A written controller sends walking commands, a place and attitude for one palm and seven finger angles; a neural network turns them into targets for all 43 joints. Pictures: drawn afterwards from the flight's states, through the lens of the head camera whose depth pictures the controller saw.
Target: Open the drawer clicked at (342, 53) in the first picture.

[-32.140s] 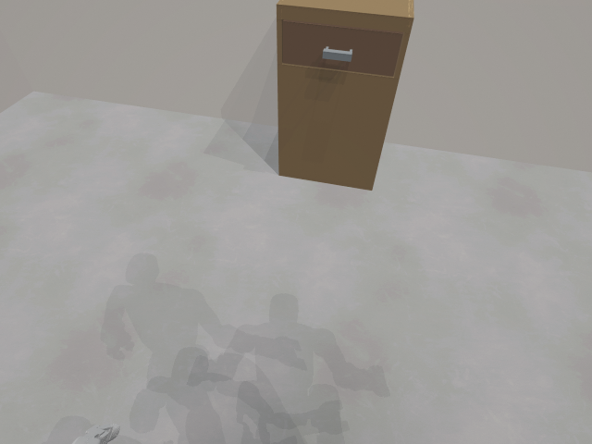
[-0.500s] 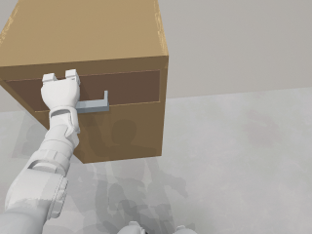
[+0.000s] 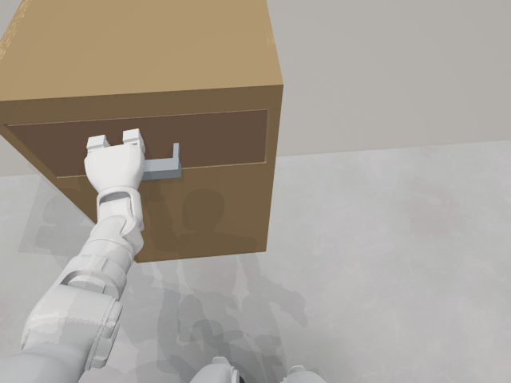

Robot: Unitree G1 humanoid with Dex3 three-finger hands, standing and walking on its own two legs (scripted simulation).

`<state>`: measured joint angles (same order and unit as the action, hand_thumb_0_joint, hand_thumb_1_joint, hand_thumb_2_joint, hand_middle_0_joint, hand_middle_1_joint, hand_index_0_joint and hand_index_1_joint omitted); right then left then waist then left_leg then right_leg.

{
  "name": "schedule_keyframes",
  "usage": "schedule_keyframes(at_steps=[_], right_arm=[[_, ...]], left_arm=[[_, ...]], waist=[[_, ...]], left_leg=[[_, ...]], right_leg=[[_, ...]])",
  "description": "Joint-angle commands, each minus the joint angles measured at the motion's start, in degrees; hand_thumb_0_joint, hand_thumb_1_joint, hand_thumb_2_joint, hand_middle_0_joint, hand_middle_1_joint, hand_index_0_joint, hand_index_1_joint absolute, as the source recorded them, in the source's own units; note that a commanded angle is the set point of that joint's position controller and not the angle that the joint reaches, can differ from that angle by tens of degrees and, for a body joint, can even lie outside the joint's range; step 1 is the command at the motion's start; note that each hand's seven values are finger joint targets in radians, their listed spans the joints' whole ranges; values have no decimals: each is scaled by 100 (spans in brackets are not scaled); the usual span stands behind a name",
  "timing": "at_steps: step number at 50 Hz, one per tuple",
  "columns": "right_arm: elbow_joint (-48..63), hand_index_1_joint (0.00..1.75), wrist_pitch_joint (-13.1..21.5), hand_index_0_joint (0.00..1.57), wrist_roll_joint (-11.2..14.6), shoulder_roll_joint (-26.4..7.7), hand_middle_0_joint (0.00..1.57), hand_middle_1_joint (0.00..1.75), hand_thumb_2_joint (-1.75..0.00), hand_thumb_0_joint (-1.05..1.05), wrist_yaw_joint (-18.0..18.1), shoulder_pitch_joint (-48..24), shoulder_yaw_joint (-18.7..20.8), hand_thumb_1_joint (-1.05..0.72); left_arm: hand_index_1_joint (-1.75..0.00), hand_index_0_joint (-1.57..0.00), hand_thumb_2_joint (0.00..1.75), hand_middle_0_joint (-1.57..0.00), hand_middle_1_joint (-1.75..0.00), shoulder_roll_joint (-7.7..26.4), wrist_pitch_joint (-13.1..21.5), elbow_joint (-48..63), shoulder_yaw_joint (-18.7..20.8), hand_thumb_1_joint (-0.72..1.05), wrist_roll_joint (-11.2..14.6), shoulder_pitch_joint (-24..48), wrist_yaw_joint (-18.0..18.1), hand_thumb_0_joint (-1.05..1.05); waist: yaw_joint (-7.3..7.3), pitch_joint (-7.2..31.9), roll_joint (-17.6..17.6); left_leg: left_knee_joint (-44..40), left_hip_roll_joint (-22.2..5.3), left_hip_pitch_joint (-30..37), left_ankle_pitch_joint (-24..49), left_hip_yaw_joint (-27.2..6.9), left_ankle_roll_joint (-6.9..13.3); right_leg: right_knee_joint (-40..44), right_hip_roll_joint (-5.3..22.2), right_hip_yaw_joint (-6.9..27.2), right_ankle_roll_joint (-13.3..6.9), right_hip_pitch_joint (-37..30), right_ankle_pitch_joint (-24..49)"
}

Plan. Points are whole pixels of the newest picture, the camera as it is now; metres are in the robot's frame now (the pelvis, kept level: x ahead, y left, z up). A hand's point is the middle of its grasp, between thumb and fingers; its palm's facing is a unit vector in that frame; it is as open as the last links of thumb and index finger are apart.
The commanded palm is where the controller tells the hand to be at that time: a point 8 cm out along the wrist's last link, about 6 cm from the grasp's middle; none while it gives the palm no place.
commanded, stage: lower the fingers behind the handle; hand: left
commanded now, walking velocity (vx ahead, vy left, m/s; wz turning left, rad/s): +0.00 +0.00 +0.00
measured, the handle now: (151, 159) +0.52 +0.19 -0.03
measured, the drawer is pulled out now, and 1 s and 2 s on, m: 0.00 0.00 0.00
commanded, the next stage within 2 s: close the thumb around the handle in 1.22 s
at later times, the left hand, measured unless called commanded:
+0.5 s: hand (168, 184) +0.47 +0.16 -0.04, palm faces +0.07 -0.02 -1.00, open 13.8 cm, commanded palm +0.44 +0.16 +0.03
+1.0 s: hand (170, 187) +0.46 +0.16 -0.05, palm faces +0.01 -0.04 -1.00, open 14.0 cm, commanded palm +0.44 +0.17 +0.01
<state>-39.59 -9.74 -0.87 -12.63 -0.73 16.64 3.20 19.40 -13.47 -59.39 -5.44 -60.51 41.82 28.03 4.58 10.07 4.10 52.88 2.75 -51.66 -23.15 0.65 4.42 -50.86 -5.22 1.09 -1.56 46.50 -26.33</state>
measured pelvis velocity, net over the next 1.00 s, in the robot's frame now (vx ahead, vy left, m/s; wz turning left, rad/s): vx -0.01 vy -0.02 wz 0.00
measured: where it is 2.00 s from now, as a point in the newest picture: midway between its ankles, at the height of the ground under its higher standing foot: outside the picture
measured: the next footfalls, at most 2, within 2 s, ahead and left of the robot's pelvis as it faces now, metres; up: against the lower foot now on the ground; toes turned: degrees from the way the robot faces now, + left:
none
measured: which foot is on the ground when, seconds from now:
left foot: down 0.00-1.00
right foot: down 0.00-1.00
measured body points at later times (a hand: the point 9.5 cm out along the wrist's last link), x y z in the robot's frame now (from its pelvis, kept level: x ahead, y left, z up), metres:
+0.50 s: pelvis -0.01 -0.01 -0.02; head +0.11 +0.00 +0.41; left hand +0.46 +0.16 +0.01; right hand +0.02 -0.27 -0.16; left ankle +0.01 +0.07 -0.68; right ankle -0.03 -0.11 -0.68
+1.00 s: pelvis -0.01 -0.02 -0.03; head +0.11 -0.01 +0.41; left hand +0.46 +0.16 +0.01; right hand +0.01 -0.30 -0.15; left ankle +0.01 +0.07 -0.68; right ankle -0.03 -0.11 -0.68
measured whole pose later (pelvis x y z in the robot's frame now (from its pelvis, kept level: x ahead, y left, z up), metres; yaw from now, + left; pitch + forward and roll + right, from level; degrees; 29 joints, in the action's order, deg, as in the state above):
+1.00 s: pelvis -0.01 -0.02 -0.03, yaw +0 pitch +26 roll -2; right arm -39.7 -5.9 -1.5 -14.5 0.4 18.9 2.9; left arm 20.0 -2.6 -61.0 -4.1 -64.1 43.0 31.0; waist 7.9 12.7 3.1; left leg 60.8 1.4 -61.7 -25.4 -0.3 2.8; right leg -59.0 -6.7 -0.6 -3.3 56.7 -28.7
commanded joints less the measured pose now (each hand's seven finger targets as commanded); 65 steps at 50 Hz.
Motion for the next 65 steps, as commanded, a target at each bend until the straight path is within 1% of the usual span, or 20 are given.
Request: schedule_keyframes(at_steps=[1, 3, 4, 6, 7, 9, 12, 18, 19, 21, 24, 25, 26, 28, 32, 36, 42, 49, 57, 65], right_arm=[[313, 30, 178, 20, 100, -964, 20, 30, -90, 0, 255, 806, 383, -90], [233, 30, 271, 20, 49, -962, 20, 30, -90, 0, 379, 816, 318, -90], [157, 30, 306, 20, 57, -938, 20, 30, -90, 0, 419, 840, 283, -90], [131, 30, 309, 20, 23, -895, 20, 30, -90, 0, 425, 849, 212, -90], [154, 30, 335, 20, -6, -884, 20, 30, -90, 0, 401, 805, 209, -90], [219, 30, 385, 20, -15, -808, 20, 30, -90, 0, 315, 843, 251, -90], [298, 30, 346, 20, -57, -846, 20, 30, -90, 0, 193, 898, 311, -90], [358, 30, 310, 20, -194, -919, 20, 30, -90, 0, 109, 771, 301, -90], [358, 30, 290, 20, -198, -923, 20, 30, -90, 0, 105, 757, 287, -90], [328, 30, 280, 20, -199, -907, 20, 30, -90, 0, 99, 694, 283, -90], [265, 30, 302, 20, -122, -927, 20, 30, -90, 0, 86, 746, 254, -90], [271, 30, 300, 20, -93, -921, 20, 30, -90, 0, 79, 786, 261, -90], [234, 30, 278, 20, -53, -924, 20, 30, -90, 0, 92, 827, 252, -90], [207, 30, 253, 20, -18, -933, 20, 30, -90, 0, 129, 825, 169, -90], [277, 30, 285, 20, 39, -915, 20, 30, -90, 0, 260, 807, 55, -90], [427, 30, 372, 20, 37, -886, 20, 30, -90, 0, 303, 793, 32, -90], [460, 30, 502, 20, 1, -883, 20, 30, -90, 0, 239, 891, 139, -90], [292, 30, 460, 20, -54, -951, 20, 30, -90, 0, 156, 949, 249, -90], [286, 30, 372, 20, 10, -946, 20, 30, -90, 0, 206, 829, 136, -90], [411, 30, 425, 20, 7, -906, 20, 30, -90, 0, 282, 824, 79, -90]], left_arm=[[-120, -30, 30, -30, -120, -31, 241, 1654, -865, -50, 385, 3379, -653, 0], [-120, -30, 30, -30, -120, 2, 734, 1603, -958, -50, 372, 3318, -1003, 0], [-120, -30, 30, -30, -120, 321, 1012, 1475, -702, -50, 249, 3131, -1068, 0], [-120, -30, 30, -30, -120, 458, 1349, 1007, -552, -50, 23, 2649, -1066, 0], [-120, -30, 30, -30, -120, 299, 1452, 879, -648, -50, -40, 2491, -1038, 0], [-120, -30, 30, -30, -120, -128, 1705, 1016, -879, -50, -42, 2455, -1017, 0], [-120, -30, 30, -30, -120, 327, 1825, 1106, -254, -50, -52, 2141, -667, 0], [-120, -30, 30, -30, -120, 1454, 1312, 1343, 874, -50, -515, 2799, 695, 0], [-120, -30, 30, -30, -120, 1542, 1141, 1399, 874, -50, -606, 3002, 882, 0], [-120, -30, 30, -30, -120, 1504, 733, 1208, 844, -50, -627, 3053, 1083, 0], [-120, -30, 30, -30, -120, 1479, 213, 945, 656, -50, -493, 3206, 959, 0], [-120, -30, 30, -30, -120, 1241, 79, 859, 463, -50, -377, 3121, 813, 0], [-120, -30, 30, -30, -120, 1362, 17, 784, 532, -50, -267, 3100, 697, 0], [-120, -30, 30, -30, -120, 1483, -103, 395, 595, -50, -34, 2886, 442, 0], [-120, -30, 30, -30, -120, 1450, 99, -67, 394, -50, -68, 2319, 8, 0], [-120, -30, 30, -30, -120, 1446, 660, -52, 372, -50, -238, 1860, -197, 0], [-120, -30, 30, -30, -120, 1431, 1084, 287, 476, -50, -318, 1742, 52, 0], [-120, -30, 30, -30, -120, 1565, 716, 663, 657, -50, -349, 2402, 593, 0], [-120, -30, 30, -30, -120, 1564, 244, 173, 530, -50, -149, 2371, 346, 0], [-120, -30, 30, -30, -120, 1614, 712, 179, 518, -50, -258, 2145, 86, 0]], waist=[[799, 2787, -408], [845, 2210, -158], [736, 2025, -121], [601, 1505, -85], [573, 1358, 142], [514, 1456, 273], [262, 2109, 342], [62, 3018, 169], [114, 3164, 328], [187, 3246, 183], [287, 3507, 185], [319, 3513, 194], [333, 3555, 91], [346, 3207, -112], [361, 2176, -496], [252, 1828, -479], [203, 2191, -196], [255, 3097, 172], [340, 2588, -170], [305, 2246, -256]], left_leg=[[-490, -311, 3483, 2743, -372, -108], [-510, -285, 3351, 2474, -413, -77], [-458, -275, 3156, 2302, -437, -77], [-399, -255, 2649, 1985, -478, -105], [-350, -256, 2519, 1848, -484, -131], [-252, -293, 2619, 2108, -556, -193], [-44, -363, 2711, 2612, -601, -280], [324, -287, 2021, 2704, -518, -279], [335, -288, 2041, 2709, -480, -285], [344, -269, 1971, 2578, -377, -255], [198, -258, 2143, 2484, -330, -238], [139, -255, 2287, 2531, -319, -237], [90, -246, 2298, 2521, -269, -206], [-37, -215, 2005, 2282, -230, -155], [-157, -150, 1099, 1526, -102, -52], [-27, -132, 605, 1195, -82, -50], [305, -139, 561, 1283, -71, -72], [421, -176, 1356, 2049, -159, -135], [191, -126, 1126, 1766, -86, -81], [239, -128, 765, 1473, -93, -55]], right_leg=[[1007, 64, -117, 72, -700, 2408], [1033, 100, -121, 23, -362, 2098], [972, 112, -105, 11, -178, 1919], [839, 91, -136, -73, 158, 1578], [756, 86, -143, -120, 365, 1421], [589, 62, -199, -153, 623, 1423], [280, 15, -234, -190, 630, 1623], [-255, -7, -251, -185, 427, 1860], [-260, -7, -235, -168, 401, 1900], [-186, 3, -221, -125, 207, 1971], [-25, 15, -205, -59, -154, 2129], [70, 3, -215, -54, -264, 2201], [171, 12, -179, -23, -460, 2328], [308, 32, -115, 6, -734, 2397], [532, 105, 61, 57, -921, 2273], [433, 135, 176, 20, -730, 2046], [148, 122, 197, -19, -354, 2008], [-58, 63, 21, -27, -206, 2349], [245, 84, 66, 45, -642, 2449], [202, 112, 137, 30, -515, 2232]])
